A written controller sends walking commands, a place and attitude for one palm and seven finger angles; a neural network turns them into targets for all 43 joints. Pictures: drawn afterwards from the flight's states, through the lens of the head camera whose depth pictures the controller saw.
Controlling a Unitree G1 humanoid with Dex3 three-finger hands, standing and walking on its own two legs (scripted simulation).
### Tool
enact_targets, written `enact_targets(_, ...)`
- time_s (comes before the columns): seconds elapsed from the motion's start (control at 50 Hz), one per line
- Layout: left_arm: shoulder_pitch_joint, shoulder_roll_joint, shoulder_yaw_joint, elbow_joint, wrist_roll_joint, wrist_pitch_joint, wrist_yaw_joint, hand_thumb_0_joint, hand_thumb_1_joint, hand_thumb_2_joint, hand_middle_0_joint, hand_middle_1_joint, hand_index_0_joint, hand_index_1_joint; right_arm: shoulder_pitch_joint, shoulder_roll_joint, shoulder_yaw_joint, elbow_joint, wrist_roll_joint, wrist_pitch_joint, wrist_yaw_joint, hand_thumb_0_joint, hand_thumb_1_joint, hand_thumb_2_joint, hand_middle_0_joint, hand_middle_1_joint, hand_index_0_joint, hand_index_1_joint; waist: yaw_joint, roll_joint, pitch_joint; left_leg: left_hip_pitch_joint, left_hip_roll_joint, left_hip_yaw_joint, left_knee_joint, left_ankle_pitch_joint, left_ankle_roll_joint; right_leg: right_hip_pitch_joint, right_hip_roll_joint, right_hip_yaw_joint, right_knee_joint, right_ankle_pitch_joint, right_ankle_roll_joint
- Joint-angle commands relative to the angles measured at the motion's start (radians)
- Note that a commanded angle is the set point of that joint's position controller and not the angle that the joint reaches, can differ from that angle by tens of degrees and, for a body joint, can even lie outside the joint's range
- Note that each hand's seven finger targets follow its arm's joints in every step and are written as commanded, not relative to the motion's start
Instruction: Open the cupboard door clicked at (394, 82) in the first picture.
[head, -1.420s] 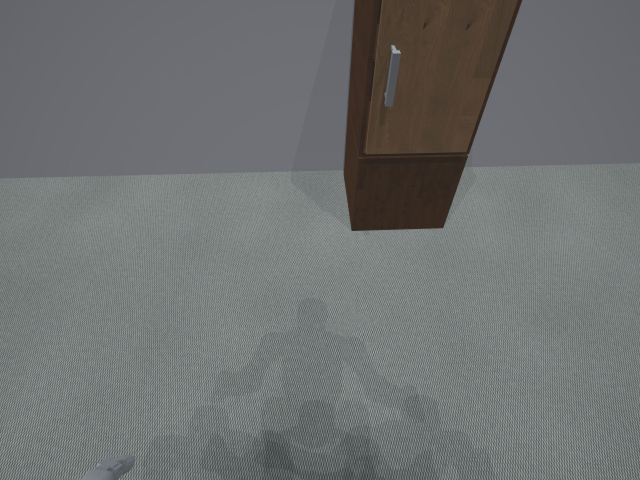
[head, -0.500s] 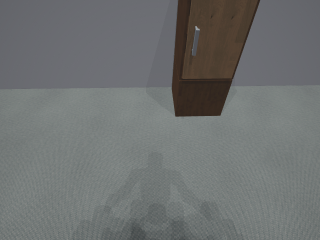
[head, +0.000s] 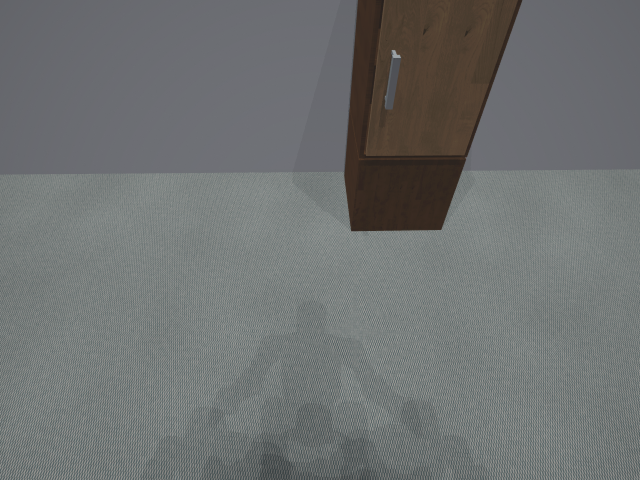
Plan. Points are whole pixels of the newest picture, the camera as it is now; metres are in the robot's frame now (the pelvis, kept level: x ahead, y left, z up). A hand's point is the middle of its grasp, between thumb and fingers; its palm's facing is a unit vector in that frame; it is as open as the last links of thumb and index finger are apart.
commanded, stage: look at it before walking up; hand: left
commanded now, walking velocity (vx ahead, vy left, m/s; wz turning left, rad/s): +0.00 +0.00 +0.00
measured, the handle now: (391, 80) +1.22 -0.14 -0.06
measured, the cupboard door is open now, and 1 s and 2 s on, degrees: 0 0 0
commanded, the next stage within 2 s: walk to a spot facing it in 0.02 s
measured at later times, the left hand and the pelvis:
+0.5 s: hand out of the picture +0.06 +0.20 -0.18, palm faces -0.13 -0.96 -0.25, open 7.3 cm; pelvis -0.01 +0.00 -0.02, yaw -9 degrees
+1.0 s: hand out of the picture +0.11 +0.19 -0.17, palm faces -0.27 -0.94 -0.21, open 7.4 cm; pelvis +0.04 +0.01 +0.00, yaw -23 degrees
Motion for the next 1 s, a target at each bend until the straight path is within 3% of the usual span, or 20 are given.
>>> enact_targets(0.0,-0.041,0.207,0.038,-0.065,0.004,-0.023,0.017,0.0,0.9,0.9,-0.2,-0.3,-0.2,-0.3,-0.05,-0.2,-0.038,-0.066,0.006,-0.021,-0.018,0.0,-0.9,-0.9,0.2,0.3,0.2,0.3,-0.005,-0.002,-0.04,0.005,0.107,-0.088,-0.058,0.097,0.037,-0.012,-0.122,0.105,-0.072,0.073,-0.024)
enact_targets(0.14,-0.041,0.203,0.039,-0.072,0.005,-0.018,0.015,0.0,0.9,0.9,-0.2,-0.3,-0.2,-0.3,-0.044,-0.195,-0.04,-0.068,0.004,-0.019,-0.021,0.0,-0.9,-0.9,0.2,0.3,0.2,0.3,-0.008,-0.002,-0.04,0.025,0.113,-0.066,-0.035,0.105,0.034,-0.037,-0.119,0.122,-0.063,0.113,-0.028)
enact_targets(0.2,0.015,0.102,0.029,-0.077,0.005,0.015,0.021,0.0,0.9,0.9,-0.2,-0.3,-0.2,-0.3,0.023,-0.081,-0.028,-0.071,0.002,0.002,-0.028,0.0,-0.9,-0.9,0.2,0.3,0.2,0.3,-0.012,-0.011,-0.035,0.015,0.116,-0.014,0.025,0.108,0.014,-0.079,-0.113,0.141,-0.004,0.184,-0.017)
enact_targets(0.32,0.036,0.107,0.055,-0.153,0.012,0.042,0.01,0.0,0.9,0.9,-0.2,-0.3,-0.2,-0.3,0.037,-0.099,-0.061,-0.147,0.0,0.021,-0.037,0.0,-0.9,-0.9,0.2,0.3,0.2,0.3,-0.014,-0.009,-0.024,-0.028,0.148,0.002,0.084,-0.008,0.029,-0.197,-0.08,0.182,0.096,0.138,-0.026)
enact_targets(0.4,0.055,0.076,0.064,-0.192,0.013,0.046,0.0,0.0,0.9,0.9,-0.2,-0.3,-0.2,-0.3,0.028,-0.111,-0.082,-0.185,0.0,0.02,-0.037,0.0,-0.9,-0.9,0.2,0.3,0.2,0.3,-0.008,0.097,-0.038,-0.061,0.234,-0.052,0.038,-0.059,0.073,-0.245,-0.01,0.125,0.266,0.068,-0.008)
enact_targets(0.44,0.088,0.039,0.071,-0.201,0.013,0.051,-0.006,0.0,0.9,0.9,-0.2,-0.3,-0.2,-0.3,0.001,-0.119,-0.093,-0.203,0.0,0.012,-0.036,0.0,-0.9,-0.9,0.2,0.3,0.2,0.3,0.011,0.195,-0.056,-0.09,0.341,-0.09,-0.003,0.064,0.143,-0.231,0.013,0.025,0.47,-0.176,0.016)
enact_targets(0.48,0.114,0.023,0.078,-0.211,0.012,0.053,-0.008,0.0,0.9,0.9,-0.2,-0.3,-0.2,-0.3,-0.02,-0.105,-0.097,-0.221,-0.002,0.009,-0.036,0.0,-0.9,-0.9,0.2,0.3,0.2,0.3,0.024,0.205,-0.059,-0.11,0.373,-0.059,0.035,0.179,0.171,-0.206,-0.024,0.016,0.511,-0.288,0.02)
enact_targets(0.5,0.144,0.017,0.083,-0.209,0.012,0.049,-0.01,0.0,0.9,0.9,-0.2,-0.3,-0.2,-0.3,-0.038,-0.101,-0.099,-0.228,-0.006,0.011,-0.038,0.0,-0.9,-0.9,0.2,0.3,0.2,0.3,0.046,0.173,-0.055,-0.144,0.355,-0.013,0.112,0.198,0.146,-0.149,-0.037,0.018,0.432,-0.253,0.014)
enact_targets(0.52,0.2,0.024,0.09,-0.195,0.015,0.04,-0.011,0.0,0.9,0.9,-0.2,-0.3,-0.2,-0.3,-0.053,-0.094,-0.099,-0.232,-0.006,0.016,-0.036,0.0,-0.9,-0.9,0.2,0.3,0.2,0.3,0.078,0.105,-0.048,-0.209,0.296,0.057,0.265,0.144,0.088,-0.061,-0.04,0.028,0.27,-0.122,0.008)
enact_targets(0.54,0.24,0.106,0.105,-0.193,0.028,0.022,-0.002,0.0,0.9,0.9,-0.2,-0.3,-0.2,-0.3,-0.031,-0.03,-0.092,-0.245,0.0,0.03,-0.031,0.0,-0.9,-0.9,0.2,0.3,0.2,0.3,0.087,-0.213,-0.042,-0.332,0.132,0.159,0.56,-0.145,-0.014,-0.029,-0.188,0.304,0.009,0.105,-0.029)
enact_targets(0.56,0.237,0.187,0.113,-0.199,0.026,0.016,0.016,0.0,0.9,0.9,-0.2,-0.3,-0.2,-0.3,-0.034,0.027,-0.078,-0.284,0.002,0.033,-0.029,0.0,-0.9,-0.9,0.2,0.3,0.2,0.3,0.066,-0.392,-0.02,-0.488,0.013,0.088,0.763,-0.415,-0.047,-0.061,-0.365,0.626,-0.092,0.35,-0.123)
enact_targets(0.58,0.238,0.155,0.11,-0.204,0.014,0.022,0.026,0.0,0.9,0.9,-0.2,-0.3,-0.2,-0.3,-0.039,-0.003,-0.082,-0.28,0.002,0.039,-0.032,0.0,-0.9,-0.9,0.2,0.3,0.2,0.3,0.068,-0.255,-0.027,-0.453,0.048,-0.026,0.807,-0.365,-0.029,-0.072,-0.349,0.554,-0.113,0.199,-0.164)
enact_targets(0.6,0.18,0.123,0.11,-0.221,0.013,0.021,0.024,0.0,0.9,0.9,-0.2,-0.3,-0.2,-0.3,-0.028,-0.007,-0.086,-0.266,0.0,0.04,-0.025,0.0,-0.9,-0.9,0.2,0.3,0.2,0.3,0.04,-0.228,-0.007,-0.468,0.073,-0.032,0.813,-0.287,-0.026,-0.107,-0.291,0.534,-0.157,-0.083,-0.151)
enact_targets(0.64,0.115,0.081,0.1,-0.24,0.009,0.013,0.016,0.0,0.9,0.9,-0.2,-0.3,-0.2,-0.3,-0.019,-0.023,-0.09,-0.248,-0.011,0.032,-0.013,0.0,-0.9,-0.9,0.2,0.3,0.2,0.3,0.017,-0.141,0.005,-0.459,0.086,-0.02,0.804,-0.17,-0.037,-0.123,-0.22,0.488,-0.161,-0.265,-0.137)
enact_targets(0.72,0.178,0.068,0.104,-0.218,0.01,-0.014,0.01,0.0,0.9,0.9,-0.2,-0.3,-0.2,-0.3,-0.009,0.001,-0.089,-0.242,-0.016,0.02,-0.005,0.0,-0.9,-0.9,0.2,0.3,0.2,0.3,0.025,-0.08,-0.049,-0.461,0.072,0.005,0.727,-0.115,-0.05,-0.028,-0.178,0.445,-0.149,-0.23,-0.155)
enact_targets(0.82,0.233,0.065,0.11,-0.199,0.017,-0.025,0.005,0.0,0.9,0.9,-0.2,-0.3,-0.2,-0.3,-0.046,0.023,-0.084,-0.275,-0.013,-0.001,-0.002,0.0,-0.9,-0.9,0.2,0.3,0.2,0.3,0.047,-0.128,-0.052,-0.475,0.058,0.021,0.568,-0.146,-0.053,0.045,-0.167,0.461,-0.148,-0.215,-0.187)
enact_targets(0.88,0.245,0.064,0.11,-0.197,0.021,-0.023,0.005,0.0,0.9,0.9,-0.2,-0.3,-0.2,-0.3,-0.069,0.032,-0.08,-0.295,-0.007,-0.012,-0.003,0.0,-0.9,-0.9,0.2,0.3,0.2,0.3,0.062,-0.156,-0.035,-0.414,0.035,0.027,0.449,-0.175,-0.046,0.017,-0.161,0.482,-0.143,-0.188,-0.195)
enact_targets(0.94,0.2,0.079,0.117,-0.214,0.023,-0.019,0.007,0.0,0.9,0.9,-0.2,-0.3,-0.2,-0.3,-0.029,0.036,-0.077,-0.301,0.003,-0.027,-0.008,0.0,-0.9,-0.9,0.2,0.3,0.2,0.3,0.041,-0.174,-0.056,-0.274,0.007,0.024,0.292,-0.204,-0.029,-0.034,-0.153,0.489,-0.099,-0.101,-0.193)
enact_targets(0.96,0.173,0.079,0.119,-0.22,0.022,-0.017,0.008,0.0,0.9,0.9,-0.2,-0.3,-0.2,-0.3,0.016,0.036,-0.078,-0.288,0.006,-0.034,-0.011,0.0,-0.9,-0.9,0.2,0.3,0.2,0.3,0.019,-0.164,-0.06,-0.162,0.0,0.031,0.2,-0.177,-0.024,-0.101,-0.136,0.474,-0.061,-0.096,-0.175)
enact_targets(0.98,0.131,0.076,0.12,-0.232,0.018,-0.013,0.006,0.0,0.9,0.9,-0.2,-0.3,-0.2,-0.3,0.096,0.03,-0.079,-0.261,0.007,-0.04,-0.017,0.0,-0.9,-0.9,0.2,0.3,0.2,0.3,-0.025,-0.139,-0.068,0.01,-0.01,0.044,0.089,-0.096,-0.022,-0.218,-0.09,0.429,-0.003,-0.133,-0.141)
